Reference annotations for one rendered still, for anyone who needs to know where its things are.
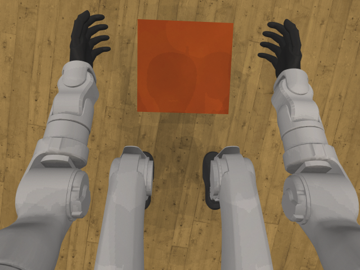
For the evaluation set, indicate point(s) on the robot right hand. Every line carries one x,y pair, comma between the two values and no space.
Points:
288,52

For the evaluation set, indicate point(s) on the robot left hand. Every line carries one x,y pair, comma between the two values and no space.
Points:
81,45

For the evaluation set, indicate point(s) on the robot left forearm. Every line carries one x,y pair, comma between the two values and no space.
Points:
64,144

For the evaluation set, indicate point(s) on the robot right upper arm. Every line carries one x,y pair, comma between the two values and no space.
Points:
325,206

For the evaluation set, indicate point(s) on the carton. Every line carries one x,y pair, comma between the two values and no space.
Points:
184,66

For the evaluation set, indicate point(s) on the robot right forearm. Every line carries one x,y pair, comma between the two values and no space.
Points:
301,129

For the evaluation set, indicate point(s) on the robot left thigh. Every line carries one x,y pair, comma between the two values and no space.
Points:
120,245

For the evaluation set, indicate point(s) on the left robot foot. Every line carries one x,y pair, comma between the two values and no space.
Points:
151,158

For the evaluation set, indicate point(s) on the robot left upper arm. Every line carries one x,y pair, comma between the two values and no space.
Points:
49,200

